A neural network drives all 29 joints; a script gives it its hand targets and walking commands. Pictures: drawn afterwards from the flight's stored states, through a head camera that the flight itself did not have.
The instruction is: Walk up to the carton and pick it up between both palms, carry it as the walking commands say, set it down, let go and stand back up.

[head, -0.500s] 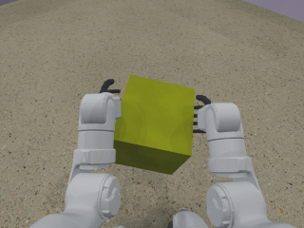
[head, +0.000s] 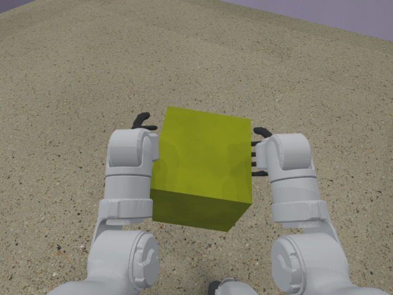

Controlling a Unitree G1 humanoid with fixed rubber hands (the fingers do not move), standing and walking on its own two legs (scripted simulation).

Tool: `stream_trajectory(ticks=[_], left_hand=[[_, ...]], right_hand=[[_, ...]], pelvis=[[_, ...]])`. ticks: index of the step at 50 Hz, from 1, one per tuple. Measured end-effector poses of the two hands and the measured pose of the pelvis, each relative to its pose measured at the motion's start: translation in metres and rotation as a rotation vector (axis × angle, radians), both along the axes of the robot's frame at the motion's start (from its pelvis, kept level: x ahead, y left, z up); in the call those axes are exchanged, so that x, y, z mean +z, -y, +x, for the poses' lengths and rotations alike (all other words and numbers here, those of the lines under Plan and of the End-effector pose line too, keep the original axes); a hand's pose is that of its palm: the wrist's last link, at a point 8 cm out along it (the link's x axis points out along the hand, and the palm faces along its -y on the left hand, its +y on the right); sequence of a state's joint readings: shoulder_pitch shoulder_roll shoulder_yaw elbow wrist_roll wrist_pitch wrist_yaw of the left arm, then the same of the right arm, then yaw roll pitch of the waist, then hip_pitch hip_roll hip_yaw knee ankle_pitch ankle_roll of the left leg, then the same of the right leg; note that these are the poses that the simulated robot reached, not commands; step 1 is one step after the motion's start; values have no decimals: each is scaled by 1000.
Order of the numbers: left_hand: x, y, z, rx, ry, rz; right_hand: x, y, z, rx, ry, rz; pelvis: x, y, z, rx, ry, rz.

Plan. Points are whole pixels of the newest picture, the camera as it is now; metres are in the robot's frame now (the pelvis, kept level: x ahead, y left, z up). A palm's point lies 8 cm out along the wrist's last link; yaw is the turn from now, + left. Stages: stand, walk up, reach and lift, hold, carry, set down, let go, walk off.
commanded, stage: carry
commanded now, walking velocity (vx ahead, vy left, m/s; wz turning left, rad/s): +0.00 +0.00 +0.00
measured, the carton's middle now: (199, 172) +0.37 -0.01 +0.03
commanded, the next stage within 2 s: none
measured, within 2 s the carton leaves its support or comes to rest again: neither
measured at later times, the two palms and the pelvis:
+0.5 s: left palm (143, 192) +0.26 +0.09 +0.14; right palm (299, 208) +0.24 -0.16 +0.11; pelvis -0.10 -0.02 +0.00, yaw -1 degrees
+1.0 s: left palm (123, 253) +0.18 +0.11 +0.11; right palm (295, 270) +0.15 -0.13 +0.09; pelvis -0.17 +0.00 -0.01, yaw -1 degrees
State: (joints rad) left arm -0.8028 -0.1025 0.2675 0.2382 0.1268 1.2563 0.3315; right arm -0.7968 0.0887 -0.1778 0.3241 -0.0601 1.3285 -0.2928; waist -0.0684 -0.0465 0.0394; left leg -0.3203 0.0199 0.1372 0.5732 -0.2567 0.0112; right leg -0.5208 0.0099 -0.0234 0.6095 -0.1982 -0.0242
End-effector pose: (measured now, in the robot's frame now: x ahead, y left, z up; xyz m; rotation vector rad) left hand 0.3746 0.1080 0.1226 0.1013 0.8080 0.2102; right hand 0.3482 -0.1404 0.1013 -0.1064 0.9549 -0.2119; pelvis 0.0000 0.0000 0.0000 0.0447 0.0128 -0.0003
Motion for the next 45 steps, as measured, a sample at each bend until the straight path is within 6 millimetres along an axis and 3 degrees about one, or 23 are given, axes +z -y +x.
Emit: stream_trajectory(ticks=[7, 15, 21, 28, 35, 45], left_hand=[[13, 6, -34, 20, 14, 41], [15, 13, -74, -11, -25, 32], [23, 18, -94, -33, 47, 59], [13, 20, -126, -41, -18, 73], [10, 8, -148, -53, -2, 50], [-5, -5, -183, -3, -6, 59]], right_hand=[[2, 6, -29, 42, 14, 22], [6, 11, -79, 15, -25, 18], [11, 16, -96, 22, 47, 16], [7, 19, -125, 27, -20, 9], [7, 8, -150, 17, -4, -8], [-12, -5, -177, 54, -7, 12]], pelvis=[[-3, 17, -25, -4, 16, -17], [9, 17, -62, -15, 32, 5], [-5, 20, -83, -30, 32, -29], [-1, 16, -108, -10, 39, -43], [-2, 7, -133, -24, 41, -35], [-10, 8, -159, -12, 54, -43]])
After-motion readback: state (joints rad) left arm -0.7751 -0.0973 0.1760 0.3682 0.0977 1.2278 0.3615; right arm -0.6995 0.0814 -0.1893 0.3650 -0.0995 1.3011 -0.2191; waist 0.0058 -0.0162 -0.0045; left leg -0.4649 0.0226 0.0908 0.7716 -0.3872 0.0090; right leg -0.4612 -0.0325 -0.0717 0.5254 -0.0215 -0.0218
